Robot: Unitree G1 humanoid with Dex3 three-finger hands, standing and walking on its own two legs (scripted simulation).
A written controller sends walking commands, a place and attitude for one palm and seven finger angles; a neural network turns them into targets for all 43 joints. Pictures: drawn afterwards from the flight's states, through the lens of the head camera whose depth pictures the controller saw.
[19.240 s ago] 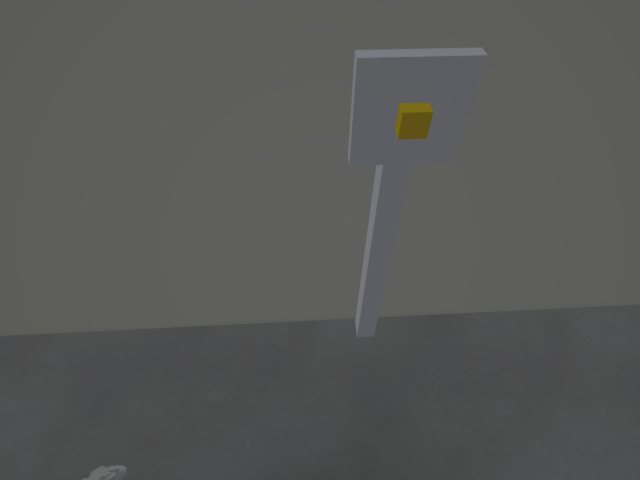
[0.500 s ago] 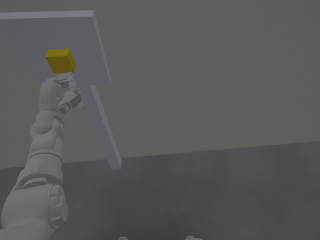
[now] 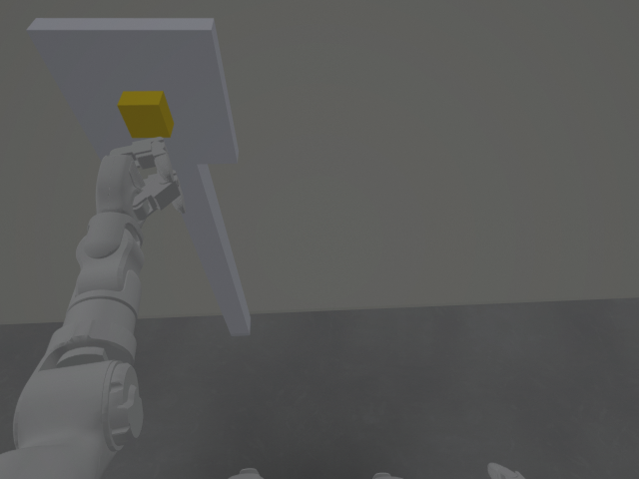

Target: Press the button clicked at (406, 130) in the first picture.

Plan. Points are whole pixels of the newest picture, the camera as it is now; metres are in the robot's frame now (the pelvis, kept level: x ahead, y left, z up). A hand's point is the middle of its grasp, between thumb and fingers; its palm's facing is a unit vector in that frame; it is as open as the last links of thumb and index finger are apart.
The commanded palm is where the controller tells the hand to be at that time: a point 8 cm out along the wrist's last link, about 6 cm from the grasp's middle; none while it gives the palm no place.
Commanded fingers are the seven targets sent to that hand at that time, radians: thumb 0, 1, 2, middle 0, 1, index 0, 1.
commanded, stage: press the button with the knuckle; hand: left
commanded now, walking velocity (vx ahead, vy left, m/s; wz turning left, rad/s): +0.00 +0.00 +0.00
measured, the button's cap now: (147, 113) +0.56 +0.23 +0.14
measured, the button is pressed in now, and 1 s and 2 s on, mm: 0 5 0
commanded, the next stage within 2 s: hold the button down briefly in 1.10 s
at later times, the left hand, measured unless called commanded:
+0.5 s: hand (170, 166) +0.48 +0.19 +0.12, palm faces +0.06 -1.00 +0.00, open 3.1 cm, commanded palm +0.46 +0.24 +0.11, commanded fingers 0.00 0.90 0.90 -1.30 -1.50 -1.30 -1.50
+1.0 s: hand (172, 153) +0.50 +0.19 +0.12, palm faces +0.06 -1.00 -0.02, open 2.9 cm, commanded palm +0.50 +0.23 +0.11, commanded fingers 0.00 0.90 0.90 -1.30 -1.50 -1.30 -1.50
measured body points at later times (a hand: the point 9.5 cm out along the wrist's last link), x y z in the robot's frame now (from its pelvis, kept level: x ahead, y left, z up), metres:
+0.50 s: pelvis +0.00 +0.00 +0.00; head +0.07 +0.01 +0.44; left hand +0.47 +0.25 +0.12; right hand +0.03 -0.27 -0.12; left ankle +0.02 +0.13 -0.70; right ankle +0.00 -0.14 -0.70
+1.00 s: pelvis -0.01 +0.00 -0.01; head +0.08 +0.02 +0.43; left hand +0.49 +0.25 +0.12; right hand +0.00 -0.26 -0.13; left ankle +0.02 +0.13 -0.70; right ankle +0.00 -0.14 -0.70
